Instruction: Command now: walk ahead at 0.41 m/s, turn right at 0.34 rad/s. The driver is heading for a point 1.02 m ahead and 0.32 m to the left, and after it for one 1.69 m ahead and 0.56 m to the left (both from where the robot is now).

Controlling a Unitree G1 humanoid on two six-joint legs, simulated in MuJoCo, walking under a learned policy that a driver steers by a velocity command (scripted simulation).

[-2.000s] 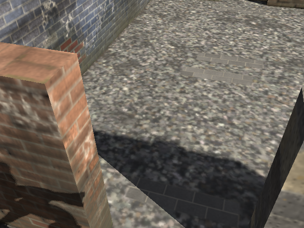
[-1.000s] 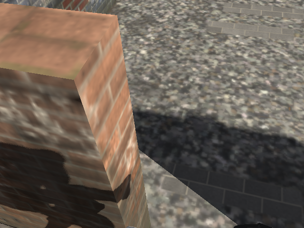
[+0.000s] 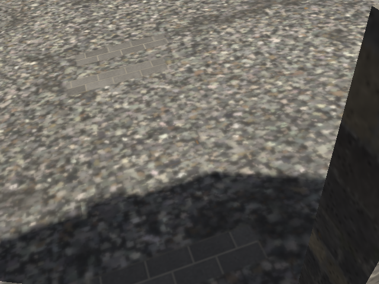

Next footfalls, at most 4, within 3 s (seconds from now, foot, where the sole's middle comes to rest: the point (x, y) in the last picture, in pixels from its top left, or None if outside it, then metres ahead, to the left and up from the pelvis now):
0.34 left None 0.22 0.09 -0.92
0.66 right None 0.50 -0.06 -1.13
1.00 left None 0.71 0.20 -1.13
1.48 right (227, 269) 0.80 0.01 -1.13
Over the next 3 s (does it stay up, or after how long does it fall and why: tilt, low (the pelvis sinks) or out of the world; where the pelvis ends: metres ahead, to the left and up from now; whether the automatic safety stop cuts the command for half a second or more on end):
stays up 0.80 0.29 -0.36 its command is cut before an obstacle after 0.2 s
